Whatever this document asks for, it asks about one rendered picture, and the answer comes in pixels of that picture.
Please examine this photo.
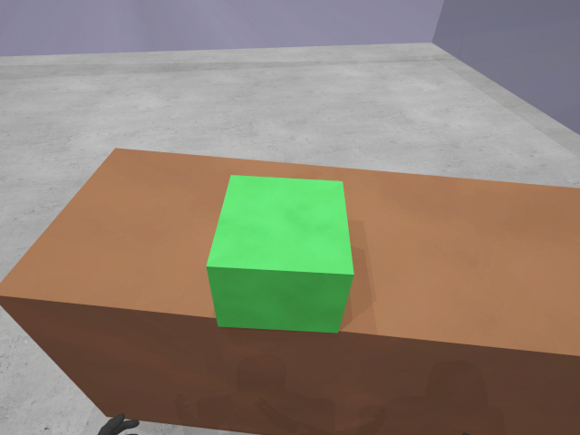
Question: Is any pedestal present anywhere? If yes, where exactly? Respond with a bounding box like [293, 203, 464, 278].
[0, 148, 580, 435]

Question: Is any left robot hand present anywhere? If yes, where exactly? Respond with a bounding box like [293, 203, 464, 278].
[98, 413, 140, 435]

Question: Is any carton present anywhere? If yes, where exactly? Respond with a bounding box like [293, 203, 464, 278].
[207, 175, 354, 334]

